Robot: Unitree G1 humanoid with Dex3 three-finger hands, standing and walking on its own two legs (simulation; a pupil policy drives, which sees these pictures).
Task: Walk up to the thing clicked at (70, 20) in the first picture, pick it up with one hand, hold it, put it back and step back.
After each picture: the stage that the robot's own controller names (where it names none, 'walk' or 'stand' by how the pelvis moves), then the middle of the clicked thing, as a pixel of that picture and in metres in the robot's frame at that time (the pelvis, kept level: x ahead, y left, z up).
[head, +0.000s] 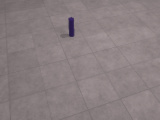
stand; (71, 27) +1.65 +0.14 -0.65
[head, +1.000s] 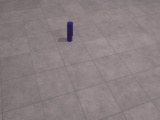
walk; (69, 31) +1.52 +0.13 -0.64
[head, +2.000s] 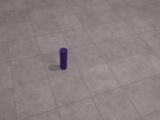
walk; (63, 59) +1.02 +0.16 -0.64
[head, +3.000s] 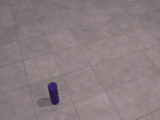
walk; (53, 94) +0.65 +0.20 -0.64
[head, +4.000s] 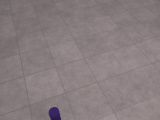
stand; (56, 118) +0.46 +0.19 -0.63
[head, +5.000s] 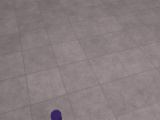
stand; out of the picture +0.42 +0.16 -0.63
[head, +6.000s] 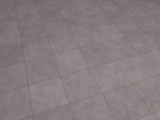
stand; out of the picture +0.40 +0.15 -0.66
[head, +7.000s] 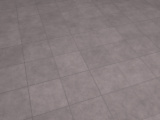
stand; out of the picture +0.40 +0.15 -0.66
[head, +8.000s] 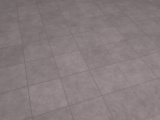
stand; out of the picture +0.39 +0.16 -0.66
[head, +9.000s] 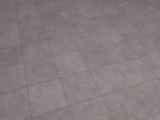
stand; out of the picture +0.39 +0.15 -0.66
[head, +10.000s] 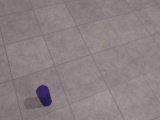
go down; (44, 96) +0.43 +0.17 -0.52
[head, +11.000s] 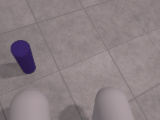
go down; (25, 59) +0.47 +0.23 -0.27
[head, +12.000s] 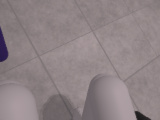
close in; out of the picture +0.46 +0.26 -0.19
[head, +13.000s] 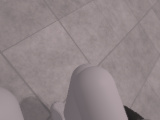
close; out of the picture +0.44 +0.29 -0.15
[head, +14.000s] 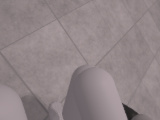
lift; out of the picture +0.42 +0.29 -0.16
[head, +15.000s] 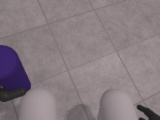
lift; (13, 77) +0.33 +0.22 -0.02
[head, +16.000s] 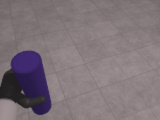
hold; (35, 88) +0.31 +0.15 +0.08
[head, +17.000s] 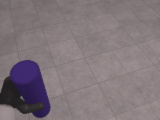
hold; (34, 93) +0.31 +0.16 +0.03
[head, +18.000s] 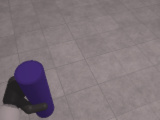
crouch; (38, 94) +0.31 +0.15 +0.04
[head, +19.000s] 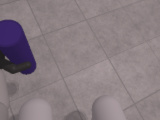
crouch; (19, 53) +0.43 +0.18 -0.03
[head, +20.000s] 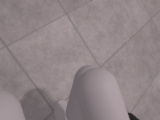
lower; out of the picture +0.42 +0.29 -0.17
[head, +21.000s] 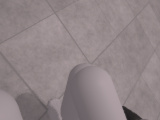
lower; out of the picture +0.43 +0.30 -0.16
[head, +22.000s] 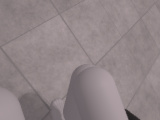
lower; out of the picture +0.42 +0.29 -0.16
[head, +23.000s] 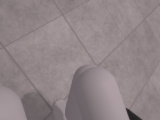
lower; out of the picture +0.41 +0.29 -0.16
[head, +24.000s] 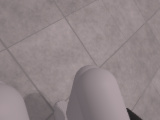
loosen; out of the picture +0.40 +0.27 -0.16
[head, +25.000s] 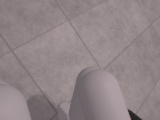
withdraw; out of the picture +0.41 +0.26 -0.17
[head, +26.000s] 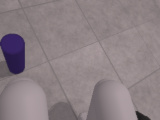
stand; (15, 57) +0.43 +0.24 -0.20
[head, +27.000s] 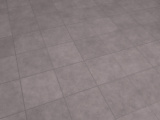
stand; out of the picture +0.37 +0.14 -0.58
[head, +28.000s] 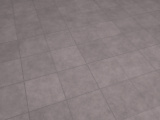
stand; out of the picture +0.38 +0.16 -0.60
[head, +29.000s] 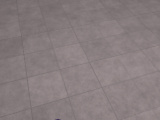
stand; out of the picture +0.38 +0.15 -0.61
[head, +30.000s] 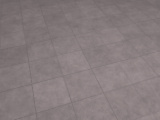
stand; out of the picture +0.40 +0.14 -0.65
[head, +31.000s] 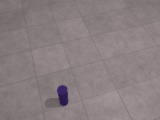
walk; (63, 96) +0.51 +0.13 -0.63
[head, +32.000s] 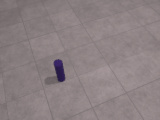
walk; (59, 71) +0.77 +0.21 -0.62
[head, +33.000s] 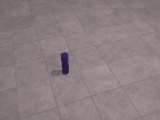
stand; (65, 64) +1.04 +0.16 -0.63
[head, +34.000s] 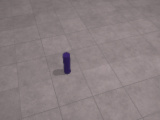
stand; (66, 63) +1.02 +0.15 -0.66
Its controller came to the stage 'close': yes
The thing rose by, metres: 0.68
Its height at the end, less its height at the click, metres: +0.00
